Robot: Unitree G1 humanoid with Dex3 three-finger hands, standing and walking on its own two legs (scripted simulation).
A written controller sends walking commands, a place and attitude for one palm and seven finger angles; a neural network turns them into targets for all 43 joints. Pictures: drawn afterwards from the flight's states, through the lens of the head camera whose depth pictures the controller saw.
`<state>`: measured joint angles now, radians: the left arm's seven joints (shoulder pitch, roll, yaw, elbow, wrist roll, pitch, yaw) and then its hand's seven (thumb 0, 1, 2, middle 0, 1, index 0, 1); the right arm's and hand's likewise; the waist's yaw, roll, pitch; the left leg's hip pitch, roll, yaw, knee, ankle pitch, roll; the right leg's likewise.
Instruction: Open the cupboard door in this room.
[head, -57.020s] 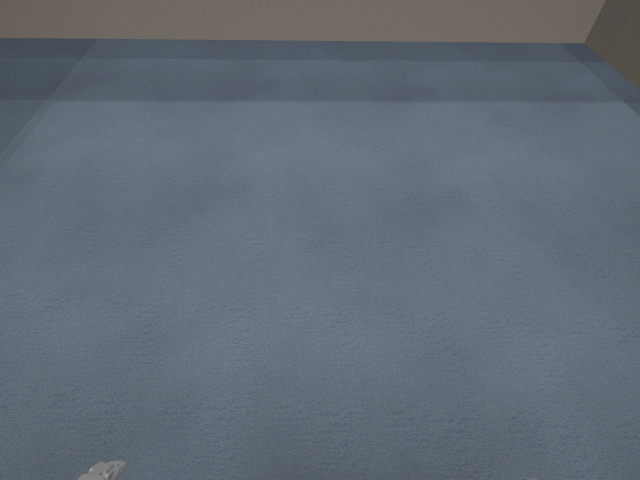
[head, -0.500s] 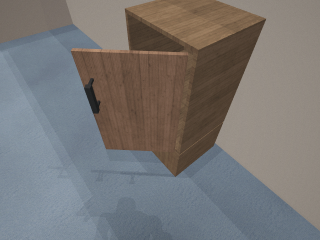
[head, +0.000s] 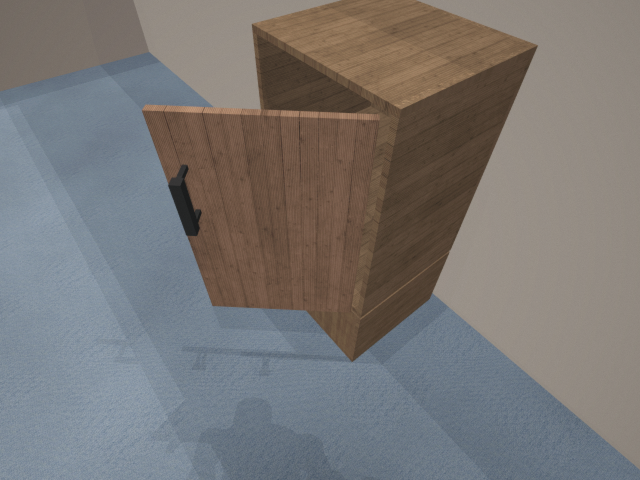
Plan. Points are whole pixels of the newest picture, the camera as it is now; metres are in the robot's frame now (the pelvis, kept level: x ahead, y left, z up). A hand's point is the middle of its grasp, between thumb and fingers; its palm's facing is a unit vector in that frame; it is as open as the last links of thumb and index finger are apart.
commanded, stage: shuffle to correct the standing spot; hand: left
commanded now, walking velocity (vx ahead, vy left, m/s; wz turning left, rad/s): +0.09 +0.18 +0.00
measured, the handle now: (188, 200) +0.58 +0.29 -0.03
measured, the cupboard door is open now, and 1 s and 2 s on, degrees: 48 48 48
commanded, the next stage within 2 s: come to a stop and stand still in 0.16 s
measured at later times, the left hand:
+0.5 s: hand out of the picture +0.09 +0.22 -0.18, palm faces +0.03 -0.98 -0.21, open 7.4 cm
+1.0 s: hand out of the picture +0.06 +0.22 -0.18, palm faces +0.03 -0.97 -0.24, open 7.3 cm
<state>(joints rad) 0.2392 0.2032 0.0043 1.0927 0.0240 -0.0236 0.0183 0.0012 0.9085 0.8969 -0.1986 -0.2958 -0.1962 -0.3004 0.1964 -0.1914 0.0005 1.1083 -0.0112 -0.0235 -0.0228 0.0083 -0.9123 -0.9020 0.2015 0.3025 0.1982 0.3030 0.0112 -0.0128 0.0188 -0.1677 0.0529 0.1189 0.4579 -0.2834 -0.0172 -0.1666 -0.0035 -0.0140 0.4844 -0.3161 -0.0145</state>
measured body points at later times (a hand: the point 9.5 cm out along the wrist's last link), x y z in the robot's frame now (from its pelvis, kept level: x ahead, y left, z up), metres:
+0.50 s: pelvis +0.04 +0.04 +0.00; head +0.08 +0.04 +0.44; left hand +0.09 +0.27 -0.16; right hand +0.02 -0.17 -0.16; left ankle -0.02 +0.12 -0.74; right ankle +0.07 -0.07 -0.73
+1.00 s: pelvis +0.01 +0.03 -0.01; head +0.01 +0.03 +0.44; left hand +0.06 +0.27 -0.16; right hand +0.07 -0.20 -0.16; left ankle -0.01 +0.14 -0.74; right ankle +0.08 -0.07 -0.74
